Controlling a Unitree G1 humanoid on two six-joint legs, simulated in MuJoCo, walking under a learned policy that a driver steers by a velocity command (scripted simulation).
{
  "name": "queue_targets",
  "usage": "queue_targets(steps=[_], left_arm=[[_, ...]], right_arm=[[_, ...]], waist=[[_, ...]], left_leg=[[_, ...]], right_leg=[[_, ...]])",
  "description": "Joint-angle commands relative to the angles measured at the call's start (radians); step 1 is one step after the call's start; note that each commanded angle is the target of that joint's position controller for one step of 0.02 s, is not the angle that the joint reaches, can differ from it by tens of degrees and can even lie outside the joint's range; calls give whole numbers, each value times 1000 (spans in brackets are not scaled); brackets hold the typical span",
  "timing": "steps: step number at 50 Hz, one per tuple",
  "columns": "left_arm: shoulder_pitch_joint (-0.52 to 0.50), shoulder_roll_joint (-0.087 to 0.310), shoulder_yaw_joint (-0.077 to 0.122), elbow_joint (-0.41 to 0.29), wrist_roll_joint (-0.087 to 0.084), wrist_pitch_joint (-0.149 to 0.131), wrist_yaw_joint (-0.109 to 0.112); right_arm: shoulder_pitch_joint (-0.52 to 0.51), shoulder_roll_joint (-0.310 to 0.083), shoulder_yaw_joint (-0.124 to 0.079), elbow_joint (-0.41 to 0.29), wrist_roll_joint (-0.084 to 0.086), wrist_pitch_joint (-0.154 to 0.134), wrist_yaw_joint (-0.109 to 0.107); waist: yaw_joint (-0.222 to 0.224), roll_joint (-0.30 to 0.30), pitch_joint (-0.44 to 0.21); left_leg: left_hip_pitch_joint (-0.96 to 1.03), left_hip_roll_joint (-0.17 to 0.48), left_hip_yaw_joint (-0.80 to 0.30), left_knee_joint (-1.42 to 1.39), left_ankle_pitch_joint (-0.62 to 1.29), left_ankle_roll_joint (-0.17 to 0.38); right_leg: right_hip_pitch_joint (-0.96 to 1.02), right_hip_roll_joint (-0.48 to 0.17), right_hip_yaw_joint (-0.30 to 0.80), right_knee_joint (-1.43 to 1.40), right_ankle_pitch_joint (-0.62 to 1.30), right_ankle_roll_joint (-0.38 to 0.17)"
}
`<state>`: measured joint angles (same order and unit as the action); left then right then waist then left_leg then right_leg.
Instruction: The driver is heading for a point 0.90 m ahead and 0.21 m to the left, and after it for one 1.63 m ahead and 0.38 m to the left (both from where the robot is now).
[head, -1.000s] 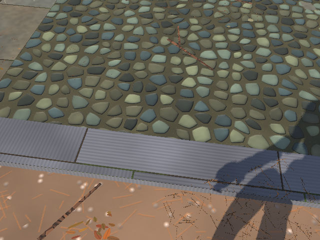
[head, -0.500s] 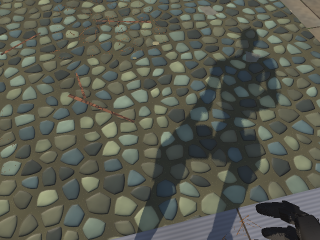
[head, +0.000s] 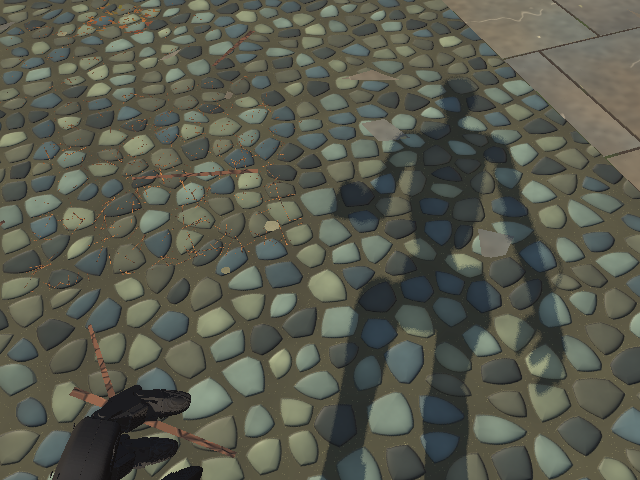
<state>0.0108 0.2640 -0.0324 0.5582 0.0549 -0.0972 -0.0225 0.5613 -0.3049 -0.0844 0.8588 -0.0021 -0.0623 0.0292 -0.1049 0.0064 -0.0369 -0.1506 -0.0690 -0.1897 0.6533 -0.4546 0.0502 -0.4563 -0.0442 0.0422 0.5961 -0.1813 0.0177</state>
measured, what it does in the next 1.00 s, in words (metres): walks ahead, turning left: left foot, then right foot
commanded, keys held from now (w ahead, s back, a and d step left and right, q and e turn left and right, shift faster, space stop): w+q+shift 0.56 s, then w+e+shift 0.44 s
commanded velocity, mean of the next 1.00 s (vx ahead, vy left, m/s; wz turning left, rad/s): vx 1.00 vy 0.00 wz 0.45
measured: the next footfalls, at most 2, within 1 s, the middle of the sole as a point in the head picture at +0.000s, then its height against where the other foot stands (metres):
left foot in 0.38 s outside the picture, level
right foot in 0.80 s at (225, 308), level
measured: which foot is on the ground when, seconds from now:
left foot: up 0.00-0.36, down 0.38-0.82, up 0.84-1.00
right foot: down 0.00-0.38, up 0.40-0.78, down 0.80-1.00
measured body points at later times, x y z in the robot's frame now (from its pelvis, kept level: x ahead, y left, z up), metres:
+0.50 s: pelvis +0.44 +0.08 -0.01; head +0.48 +0.08 +0.43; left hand +0.42 +0.35 -0.12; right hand +0.68 -0.12 -0.13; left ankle +0.47 +0.11 -0.72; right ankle +0.39 -0.12 -0.59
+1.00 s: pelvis +0.92 +0.22 +0.02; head +0.93 +0.23 +0.47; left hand +0.76 +0.47 -0.11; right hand +1.19 +0.09 -0.07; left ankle +0.87 +0.36 -0.64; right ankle +0.93 +0.17 -0.72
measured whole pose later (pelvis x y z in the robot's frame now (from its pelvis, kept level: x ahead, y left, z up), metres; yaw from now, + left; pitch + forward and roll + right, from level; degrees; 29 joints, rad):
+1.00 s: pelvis +0.92 +0.22 +0.02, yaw +24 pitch +0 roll -1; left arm 0.49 0.30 0.06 0.86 0.01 -0.04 -0.02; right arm 0.13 -0.29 0.02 0.66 -0.07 -0.07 0.02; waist 0.05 0.03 0.02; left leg -0.56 0.04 -0.06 1.12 -0.29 0.01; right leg -0.19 0.15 0.05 0.42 -0.22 -0.13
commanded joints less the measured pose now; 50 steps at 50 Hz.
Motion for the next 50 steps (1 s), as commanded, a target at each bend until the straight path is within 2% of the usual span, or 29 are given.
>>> queue_targets(steps=[1, 3, 5, 8, 12, 14, 15, 17, 18, 19, 20, 21, 22, 23, 25, 27, 29, 31, 33, 35, 37, 39, 40, 41, 42, 44, 45, 47, 50], left_arm=[[413, 309, 122, 58, 19, 14, 54], [329, 153, 92, 63, -4, 7, 41], [338, 112, 82, 103, -9, -3, 38], [396, 77, 77, 171, -29, -27, 28], [331, 100, 81, 209, -25, -38, 34], [353, 143, 88, 225, -26, -38, 38], [377, 179, 97, 228, -29, -33, 43], [342, 255, 119, 209, -25, -5, 54], [289, 263, 122, 183, -22, 8, 55], [306, 211, 114, 190, -7, 13, 40], [400, 90, 80, 107, -4, 7, 27], [315, 166, 83, 33, -17, -15, 28], [242, 180, 77, 18, -16, -30, 28], [238, 180, 71, 29, -12, -33, 30], [277, 164, 62, 45, 18, 2, 30], [263, 144, 58, 35, 24, 43, 27], [137, 100, 41, -20, 12, 47, 15], [82, 48, 20, -21, -8, 36, -7], [44, 61, 27, -6, -29, 31, -14], [-9, 85, 37, -7, -34, 32, -11], [29, 126, 60, 10, -28, 30, -6], [315, 182, 96, 95, -41, 37, 8], [539, 221, 117, 160, -41, 45, 21], [628, 337, 153, 177, -19, 48, 27], [563, 305, 149, 191, -28, 56, 8], [409, 208, 137, 166, -43, 51, -4], [414, 182, 129, 186, -42, 50, -3], [414, 150, 113, 219, -42, 40, 5], [422, 182, 124, 220, -49, 23, 4]], right_arm=[[-173, -39, 11, -203, 26, -24, -7], [-265, -68, 8, -185, -15, 5, 5], [-313, -43, 10, -187, -22, 28, 28], [-424, -14, 24, -250, -30, 54, 42], [-561, -12, 52, -326, -27, 54, 72], [-582, -16, 60, -324, -27, 56, 81], [-544, -34, 54, -311, -27, 56, 78], [-291, -104, 25, -243, -25, 50, 61], [-55, -155, -4, -168, -29, 46, 43], [-29, -208, -32, -131, -19, 52, 12], [-160, -327, -52, -179, -34, 72, -6], [-117, -341, -64, -219, -25, 82, -14], [-138, -305, -59, -203, -17, 78, -26], [-175, -251, -46, -190, -16, 68, -33], [-242, -209, -25, -189, -15, 39, -41], [-251, -179, -11, -182, -9, 14, -31], [-273, -171, -9, -175, -9, -6, -27], [-259, -141, -3, -153, 1, -26, -19], [-198, -154, -7, -126, 15, -47, -5], [-144, -171, -7, -95, 7, -50, -7], [-131, -212, -13, -74, -12, -44, -21], [-174, -237, -19, -71, -53, -19, -39], [-230, -221, -14, -82, -65, -8, -46], [-168, -101, 19, -135, -34, -17, -36], [-135, -58, 41, -158, -33, -42, -18], [-318, -117, 52, -192, -48, -57, -23], [-367, -113, 57, -209, -57, -57, -19], [-374, -84, 72, -237, -79, -28, -11], [-474, -71, 92, -291, -73, -4, -3]], waist=[[229, -321, -171], [194, -101, 6], [166, -98, 81], [145, -108, 100], [98, -71, 149], [89, -53, 143], [65, -73, 102], [-84, -115, -47], [-188, -100, -152], [-155, 32, -143], [21, 265, -180], [-52, 169, -340], [-33, 61, -191], [29, -38, -42], [131, -89, 61], [166, -85, 101], [156, -50, 152], [121, -19, 137], [69, -5, 121], [29, -6, 127], [60, 30, 70], [215, 80, -76], [339, 49, -152], [294, -211, -248], [207, -354, -278], [189, -31, -64], [169, 24, 1], [100, -3, 78], [97, -22, 144]], left_leg=[[-736, 16, 109, 633, 46, 51], [-768, 113, 127, 677, 155, 47], [-756, 149, 128, 640, 182, 31], [-805, 166, 150, 615, 216, 26], [-631, 148, 256, 297, 390, 51], [-422, 67, 371, 146, 423, 91], [-336, 22, 400, 131, 410, 106], [-49, -40, 380, 122, 344, 149], [233, -44, 309, 68, 343, 193], [416, 5, 196, 17, 271, 220], [576, 238, -265, -32, 333, 332], [661, 312, -554, -245, 132, 435], [533, 317, -577, -364, 59, 397], [337, 288, -506, -396, 113, 356], [43, 203, -353, -399, 271, 333], [-150, 146, -266, -433, 305, 329], [-276, 88, -172, -487, 339, 297], [-309, 42, -67, -517, 433, 233], [-184, 91, -55, -565, 525, 201], [39, 136, -22, -551, 694, 174], [223, 174, 32, -429, 1081, 134], [282, 197, 94, -82, 1402, 101], [129, 167, 147, 239, 1305, 80], [-258, 31, 209, 739, 737, 18], [-524, -90, 140, 854, 34, 0], [-603, 63, 71, 770, 185, 13], [-560, 94, 82, 676, 189, 9], [-506, 127, 91, 551, 156, -25], [-499, 149, 148, 347, 197, -74]], right_leg=[[720, -432, 790, -395, -726, -151], [563, -341, 488, -355, -496, -161], [491, -254, 241, -380, -212, -115], [516, -236, 46, -386, 200, -96], [402, -165, -204, -479, 343, -65], [373, -145, -287, -440, 753, -49], [410, -157, -294, -354, 1003, -41], [412, -196, -280, -4, 1258, -43], [291, -199, -260, 297, 1176, -50], [62, -61, -255, 675, 324, -31], [-293, 61, -195, 1075, -342, 18], [-428, 64, 14, 1126, -266, 8], [-473, 9, 48, 1032, -196, 3], [-430, -33, 39, 911, -153, 4], [-280, -76, 43, 770, -210, 30], [-191, -99, 24, 612, -283, 58], [-125, -104, -27, 393, -96, 61], [32, -92, -57, 164, 228, 25], [77, -75, -75, 48, 415, -20], [5, -49, -102, -37, 385, -66], [24, 27, -142, -54, 223, -111], [241, 112, -165, -27, 32, -149], [480, 84, -128, -18, -31, -176], [776, -137, 304, -24, -301, -312], [843, -245, 841, -305, -399, -377], [608, -219, 661, -341, -368, -351], [477, -173, 572, -357, -292, -322], [300, -92, 463, -391, -225, -304], [156, -39, 386, -474, -134, -326]])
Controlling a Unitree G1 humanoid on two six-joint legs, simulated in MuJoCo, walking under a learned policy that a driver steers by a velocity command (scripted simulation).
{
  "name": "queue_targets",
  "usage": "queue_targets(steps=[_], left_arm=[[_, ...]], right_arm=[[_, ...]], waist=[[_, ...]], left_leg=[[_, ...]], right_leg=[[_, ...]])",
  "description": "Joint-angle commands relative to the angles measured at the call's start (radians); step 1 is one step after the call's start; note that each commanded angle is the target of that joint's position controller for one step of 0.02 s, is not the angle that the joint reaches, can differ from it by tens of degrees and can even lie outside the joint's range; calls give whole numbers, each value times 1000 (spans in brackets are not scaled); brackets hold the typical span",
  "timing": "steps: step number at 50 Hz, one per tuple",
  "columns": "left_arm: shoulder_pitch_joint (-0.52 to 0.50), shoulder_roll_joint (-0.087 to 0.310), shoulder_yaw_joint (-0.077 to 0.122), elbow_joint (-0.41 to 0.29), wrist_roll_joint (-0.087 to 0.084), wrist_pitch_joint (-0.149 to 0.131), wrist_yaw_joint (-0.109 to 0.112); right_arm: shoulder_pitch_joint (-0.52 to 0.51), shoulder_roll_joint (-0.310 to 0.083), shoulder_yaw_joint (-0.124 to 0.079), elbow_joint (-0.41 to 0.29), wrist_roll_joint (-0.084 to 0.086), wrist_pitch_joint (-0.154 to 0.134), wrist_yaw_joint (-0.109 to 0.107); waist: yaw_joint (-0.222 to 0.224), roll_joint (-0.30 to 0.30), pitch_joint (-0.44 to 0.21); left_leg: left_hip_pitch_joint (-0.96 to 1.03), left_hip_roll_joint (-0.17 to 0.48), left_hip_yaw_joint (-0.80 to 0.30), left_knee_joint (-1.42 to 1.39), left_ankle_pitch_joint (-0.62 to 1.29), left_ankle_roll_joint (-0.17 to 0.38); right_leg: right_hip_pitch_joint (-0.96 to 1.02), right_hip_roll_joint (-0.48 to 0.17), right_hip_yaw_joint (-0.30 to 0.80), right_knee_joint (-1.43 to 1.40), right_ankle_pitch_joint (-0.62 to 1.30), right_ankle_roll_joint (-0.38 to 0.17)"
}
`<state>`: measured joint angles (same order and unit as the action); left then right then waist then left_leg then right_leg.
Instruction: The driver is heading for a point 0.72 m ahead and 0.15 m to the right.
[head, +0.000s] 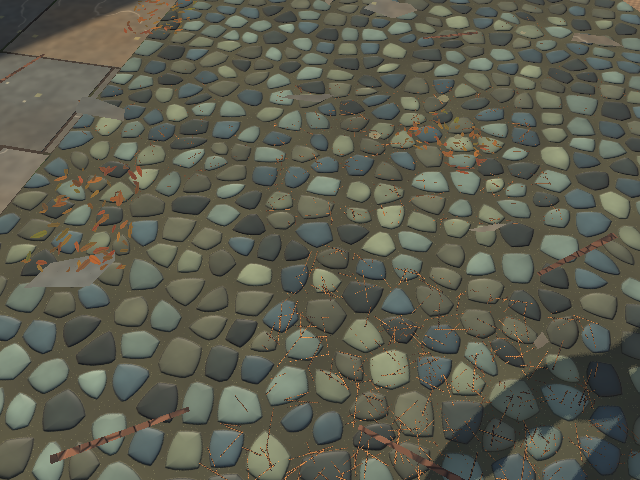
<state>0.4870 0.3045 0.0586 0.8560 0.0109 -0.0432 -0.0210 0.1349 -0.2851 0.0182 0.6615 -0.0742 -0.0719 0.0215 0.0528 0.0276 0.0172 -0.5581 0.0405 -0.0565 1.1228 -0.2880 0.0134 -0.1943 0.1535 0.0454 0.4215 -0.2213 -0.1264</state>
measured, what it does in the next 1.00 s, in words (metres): walks ahead, turning right: left foot, then right foot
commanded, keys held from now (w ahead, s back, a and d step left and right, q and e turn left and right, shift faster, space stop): w+e+shift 0.54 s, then shift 0.46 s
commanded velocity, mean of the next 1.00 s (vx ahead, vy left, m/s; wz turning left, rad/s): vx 0.74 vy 0.00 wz -0.66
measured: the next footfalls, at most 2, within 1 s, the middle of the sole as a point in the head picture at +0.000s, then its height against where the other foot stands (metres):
left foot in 0.24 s outside the picture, level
right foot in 0.66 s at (464, 372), level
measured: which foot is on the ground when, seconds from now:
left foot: up 0.00-0.22, down 0.24-0.66, up 0.68-1.00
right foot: down 0.00-0.24, up 0.26-0.64, down 0.66-1.00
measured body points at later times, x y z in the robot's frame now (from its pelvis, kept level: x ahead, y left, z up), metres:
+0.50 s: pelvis +0.47 -0.02 +0.00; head +0.49 -0.03 +0.44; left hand +0.79 +0.13 -0.07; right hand +0.32 -0.30 -0.12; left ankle +0.42 +0.14 -0.74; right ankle +0.51 -0.15 -0.66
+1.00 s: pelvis +0.78 -0.18 +0.00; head +0.81 -0.22 +0.45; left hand +1.04 -0.04 -0.11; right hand +0.75 -0.50 -0.10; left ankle +1.01 -0.15 -0.69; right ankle +0.74 -0.22 -0.74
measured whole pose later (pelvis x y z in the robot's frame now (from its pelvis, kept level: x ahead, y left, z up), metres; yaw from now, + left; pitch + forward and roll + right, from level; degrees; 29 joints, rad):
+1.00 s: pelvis +0.78 -0.18 +0.00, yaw -40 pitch +1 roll -1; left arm 0.20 0.26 0.04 0.78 0.00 -0.03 0.00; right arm 0.12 -0.29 -0.04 0.70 0.00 -0.06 -0.03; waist 0.04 0.04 0.06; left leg -0.66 0.09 -0.07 0.76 -0.05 -0.07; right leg -0.20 0.14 0.02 0.39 -0.21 -0.11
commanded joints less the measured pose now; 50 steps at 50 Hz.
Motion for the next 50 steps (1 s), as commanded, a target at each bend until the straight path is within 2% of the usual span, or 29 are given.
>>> queue_targets(steps=[1, 5, 8, 10, 11, 12, 13, 14, 15, 16, 17, 18, 20, 22, 26, 28, 30, 32, 33, 34, 35, 36, 37, 38, 39, 40, 45, 47, 50], left_arm=[[-55, 145, 37, -81, -5, -33, 3], [-12, 162, 55, -66, -28, -42, -5], [15, 174, 62, -51, -25, -35, 8], [3, 213, 70, -51, -17, -32, 16], [-41, 241, 75, -60, -13, -35, 13], [-79, 191, 62, -82, -8, -47, 10], [-22, 17, 21, -116, -34, -53, 16], [-2, 63, 8, -153, -39, -39, 17], [-114, 118, 19, -131, -13, -22, 21], [-186, 118, 19, -136, 4, -14, 9], [-227, 103, 19, -140, 11, -4, -6], [-246, 77, 15, -157, 23, 10, -21], [-298, 30, 0, -198, 23, 37, -37], [-375, 14, -14, -254, 26, 49, -52], [-493, 32, -33, -316, 19, 47, -82], [-541, 27, -41, -320, 25, 40, -89], [-428, 45, -36, -270, 41, 23, -80], [-94, 101, -3, -151, 55, 7, -53], [-43, 145, 16, -106, 58, 6, -25], [-167, 311, 43, -211, -19, 8, 3], [-168, 280, 46, -249, -1, 11, 4], [-204, 248, 44, -254, 3, 6, -3], [-279, 208, 37, -237, -23, -8, -10], [-338, 160, 24, -241, -34, -21, -9], [-368, 141, 17, -242, -22, -29, -7], [-372, 126, 14, -236, -9, -35, -10], [-360, 87, 9, -173, -11, -27, 15], [-348, 75, 7, -158, -16, -9, 27], [-301, 72, 6, -122, -16, 10, 31]], right_arm=[[-115, -87, -4, -120, 11, 2, 10], [-237, -59, 10, -154, 37, -6, 18], [-258, -81, 1, -167, 39, -12, 5], [-116, -136, -28, -127, 39, -18, -15], [57, -169, -47, -85, 42, -23, -30], [278, -232, -77, -50, 27, -27, -54], [367, -297, -100, -34, -16, -24, -65], [301, -314, -114, -32, 5, -12, -56], [204, -192, -95, -47, 12, -8, -52], [172, -126, -80, -33, 17, -9, -46], [176, -107, -76, -11, 11, -11, -45], [200, -97, -71, 20, 15, -17, -46], [237, -63, -66, 73, 41, -36, -32], [229, -59, -65, 95, 55, -49, -22], [166, -105, -75, 111, 51, -63, -25], [214, -134, -79, 133, 52, -63, -27], [252, -197, -90, 137, 60, -53, -38], [226, -233, -94, 125, 69, -31, -46], [246, -196, -90, 129, 68, -26, -37], [361, -117, -63, 68, 49, -49, -36], [371, -204, -65, 49, 99, -67, -26], [267, -231, -75, 40, 126, -66, -34], [225, -196, -73, 26, 124, -57, -48], [211, -178, -73, 44, 108, -42, -65], [234, -181, -81, 54, 102, -21, -71], [248, -171, -86, 52, 95, -4, -74], [166, -53, -70, 24, 65, 8, -74], [108, -40, -66, 20, 65, 4, -62], [14, -54, -67, -2, 75, 0, -42]], waist=[[-47, -44, 112], [20, -60, 76], [34, -71, 40], [-33, -70, -77], [-134, -67, -173], [-233, -28, -296], [-195, 221, -424], [-145, 340, -473], [-153, 157, -283], [-150, 52, -160], [-135, 13, -99], [-114, 34, -52], [-85, 68, -9], [-61, 69, 18], [-21, 30, 94], [-32, -9, 130], [20, 22, 56], [165, 42, -123], [155, -35, -143], [13, -357, -268], [65, -196, -616], [69, -22, -522], [5, 57, -315], [-35, 104, -199], [-73, 96, -133], [-96, 72, -107], [-94, -36, -120], [-64, -60, -137], [-21, -88, -118]], left_leg=[[-72, 35, 34, -223, 112, -52], [107, -11, 69, -489, 423, -54], [144, -36, 54, -597, 387, -34], [349, -87, 61, -622, 232, -9], [553, -59, 45, -618, 180, 6], [805, 90, -87, -587, -57, 36], [1063, 397, -514, -676, -385, 100], [1038, 464, -857, -821, -503, 170], [888, 387, -676, -838, -505, 151], [754, 339, -488, -833, -305, 136], [666, 301, -365, -850, -133, 119], [601, 275, -265, -865, -22, 111], [553, 264, -137, -890, 149, 91], [519, 256, -12, -930, 289, 74], [404, 170, 249, -1026, 427, 35], [411, 152, 316, -999, 739, 24], [467, 163, 310, -799, 1154, 23], [395, 185, 286, -355, 1143, 23], [262, 83, 297, -41, 524, -3], [-67, -42, 180, 402, -350, -63], [-136, -47, -65, 539, -345, -71], [-104, -7, -79, 466, -247, -68], [-137, 31, -47, 360, -198, -75], [-120, 65, -30, 309, -174, -87], [-49, 84, -29, 273, -154, -91], [11, 92, -28, 231, -145, -93], [63, 59, 22, -141, 93, -95], [100, 32, 37, -298, 255, -90], [112, 15, 22, -447, 337, -78]], right_leg=[[-146, -220, 363, -326, -48, -178], [-129, -188, 321, -315, 256, -105], [37, -207, 337, -213, 456, -69], [96, -197, 324, 8, 741, -26], [39, -168, 305, 220, 740, -6], [-106, -129, 267, 503, 544, 0], [-400, -28, 152, 824, -238, 11], [-544, -64, 89, 984, -250, 7], [-604, -141, 62, 980, -133, 4], [-595, -173, 45, 931, -74, 13], [-575, -197, 39, 902, -65, 22], [-568, -218, 38, 887, -71, 29], [-596, -255, 26, 864, -79, 34], [-632, -269, 3, 829, -18, 38], [-490, -242, -101, 524, 219, 24], [-366, -176, -189, 368, 260, -7], [-176, -71, -227, 293, 228, -23], [218, -40, -128, 194, 290, -76], [363, -101, -53, 121, 393, -86], [678, -415, 359, 253, 1101, -191], [811, -567, 639, 125, 902, -362], [636, -515, 587, 37, 759, -328], [430, -464, 492, -11, 667, -283], [251, -431, 424, -35, 656, -247], [89, -409, 356, -61, 694, -232], [-22, -388, 308, -85, 725, -220], [-110, -259, 72, -88, 855, -149], [-77, -225, 25, -80, 783, -108], [-11, -257, 62, -60, 649, -93]])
